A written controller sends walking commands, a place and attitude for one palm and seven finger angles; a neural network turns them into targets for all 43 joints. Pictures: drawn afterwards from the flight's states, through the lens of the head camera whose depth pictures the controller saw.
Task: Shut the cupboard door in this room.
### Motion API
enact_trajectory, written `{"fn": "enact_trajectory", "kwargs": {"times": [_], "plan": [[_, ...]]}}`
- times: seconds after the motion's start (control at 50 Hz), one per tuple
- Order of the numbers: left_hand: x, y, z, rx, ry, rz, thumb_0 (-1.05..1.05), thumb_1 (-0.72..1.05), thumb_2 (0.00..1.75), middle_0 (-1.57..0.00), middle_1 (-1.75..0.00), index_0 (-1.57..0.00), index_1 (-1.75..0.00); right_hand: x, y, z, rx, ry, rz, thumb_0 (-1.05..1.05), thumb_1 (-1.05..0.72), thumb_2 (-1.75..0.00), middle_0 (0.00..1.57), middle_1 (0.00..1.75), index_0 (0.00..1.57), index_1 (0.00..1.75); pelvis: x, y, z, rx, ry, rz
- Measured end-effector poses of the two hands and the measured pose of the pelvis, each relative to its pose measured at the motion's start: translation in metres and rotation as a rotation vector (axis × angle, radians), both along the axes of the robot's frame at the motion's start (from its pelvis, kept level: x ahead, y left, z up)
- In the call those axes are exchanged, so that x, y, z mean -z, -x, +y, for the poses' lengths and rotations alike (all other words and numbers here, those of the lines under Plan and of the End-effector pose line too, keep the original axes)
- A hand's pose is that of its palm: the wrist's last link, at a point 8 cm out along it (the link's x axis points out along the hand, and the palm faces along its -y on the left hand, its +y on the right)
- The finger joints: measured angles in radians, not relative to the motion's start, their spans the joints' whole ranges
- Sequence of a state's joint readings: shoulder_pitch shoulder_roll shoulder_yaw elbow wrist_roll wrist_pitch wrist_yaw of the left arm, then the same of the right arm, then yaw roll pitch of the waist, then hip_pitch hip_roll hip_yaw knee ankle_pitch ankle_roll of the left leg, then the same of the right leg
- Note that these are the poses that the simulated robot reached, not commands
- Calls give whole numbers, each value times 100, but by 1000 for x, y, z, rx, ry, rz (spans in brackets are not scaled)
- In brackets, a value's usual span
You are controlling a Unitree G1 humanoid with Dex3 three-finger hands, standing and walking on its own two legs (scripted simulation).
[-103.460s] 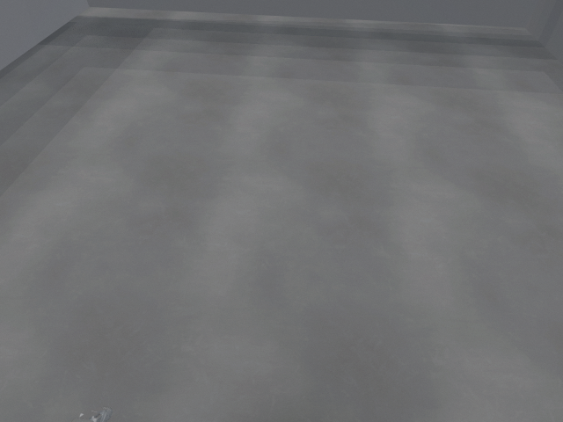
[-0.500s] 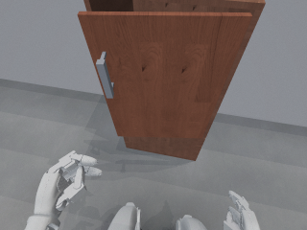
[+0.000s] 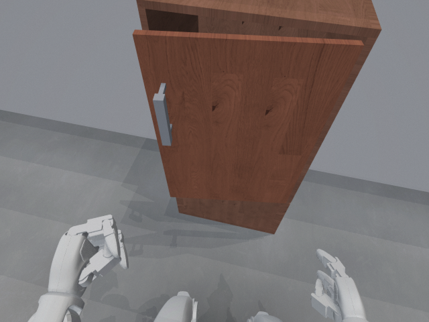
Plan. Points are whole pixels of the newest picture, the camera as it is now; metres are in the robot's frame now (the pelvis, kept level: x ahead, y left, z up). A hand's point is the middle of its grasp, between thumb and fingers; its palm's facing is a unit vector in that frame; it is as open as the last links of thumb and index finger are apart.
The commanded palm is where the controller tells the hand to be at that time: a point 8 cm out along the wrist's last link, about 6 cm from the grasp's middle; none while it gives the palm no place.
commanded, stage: raise the hand and make a fist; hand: left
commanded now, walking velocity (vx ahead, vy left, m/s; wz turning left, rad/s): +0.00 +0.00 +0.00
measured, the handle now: (165, 115) +0.53 +0.16 +0.07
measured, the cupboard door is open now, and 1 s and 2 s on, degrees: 10 10 10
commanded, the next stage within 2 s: bring the fist close to the handle in 0.60 s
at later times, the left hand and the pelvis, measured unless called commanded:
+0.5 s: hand (119, 241) +0.23 +0.18 +0.07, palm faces +0.01 -1.00 -0.03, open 3.1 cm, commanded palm +0.21 +0.23 +0.07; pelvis +0.01 -0.01 +0.01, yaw +0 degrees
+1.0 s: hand (142, 212) +0.28 +0.15 +0.07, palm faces -0.02 -1.00 -0.04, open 3.1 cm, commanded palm +0.27 +0.21 +0.07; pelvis +0.00 -0.02 +0.00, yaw +0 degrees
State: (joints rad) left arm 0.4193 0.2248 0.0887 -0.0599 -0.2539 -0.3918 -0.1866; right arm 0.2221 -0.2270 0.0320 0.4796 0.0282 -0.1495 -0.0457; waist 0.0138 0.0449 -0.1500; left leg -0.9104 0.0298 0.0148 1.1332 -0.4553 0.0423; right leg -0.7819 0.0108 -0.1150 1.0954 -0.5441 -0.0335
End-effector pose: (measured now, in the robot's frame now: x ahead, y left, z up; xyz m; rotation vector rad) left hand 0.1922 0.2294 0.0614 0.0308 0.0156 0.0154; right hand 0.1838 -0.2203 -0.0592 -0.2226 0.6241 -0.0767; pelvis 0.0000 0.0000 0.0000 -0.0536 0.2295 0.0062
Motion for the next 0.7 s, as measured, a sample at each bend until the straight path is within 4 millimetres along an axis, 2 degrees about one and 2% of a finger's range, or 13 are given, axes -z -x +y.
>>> {"fn": "enact_trajectory", "kwargs": {"times": [0.14, 0.4, 0.52, 0.7], "plan": [[-6, -7, 6, -2, -6, 0, 2, 90, 90, -128, -147, -128, -147, 0, 5, 1, -7, -3, 23, 1, -91, -90, 20, 30, 20, 30, -4, -2, -1, -2, 1, -8], [-8, -20, 3, 9, -1, 6, 2, 90, 90, -130, -149, -130, -150, 4, 25, -23, 49, 25, 82, 1, -91, -90, 20, 30, 20, 30, -8, -7, -4, 6, -9, -7], [-8, -20, -1, 7, -1, -10, 2, 90, 90, -130, -150, -130, -150, 5, 24, -28, 59, 25, 83, 1, -91, -90, 20, 30, 20, 29, -6, -7, -7, 10, -14, -4], [-11, -18, -6, 2, -16, -11, 2, 90, 90, -130, -150, -130, -150, 6, 16, -25, 47, -1, 66, 1, -91, -90, 20, 30, 20, 29, -6, -7, -11, 9, -19, -8]]}}
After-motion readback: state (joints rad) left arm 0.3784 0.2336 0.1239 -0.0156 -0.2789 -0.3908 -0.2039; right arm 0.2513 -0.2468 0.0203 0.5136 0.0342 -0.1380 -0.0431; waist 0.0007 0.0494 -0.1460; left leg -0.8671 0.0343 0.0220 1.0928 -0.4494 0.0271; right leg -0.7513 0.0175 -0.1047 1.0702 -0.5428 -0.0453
